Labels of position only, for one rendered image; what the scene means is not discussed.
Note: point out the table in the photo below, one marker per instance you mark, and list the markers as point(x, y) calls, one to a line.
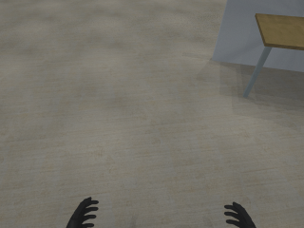
point(277, 31)

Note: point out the right robot hand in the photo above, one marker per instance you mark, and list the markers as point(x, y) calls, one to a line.
point(245, 220)

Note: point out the left robot hand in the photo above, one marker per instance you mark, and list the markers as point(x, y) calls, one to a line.
point(80, 216)

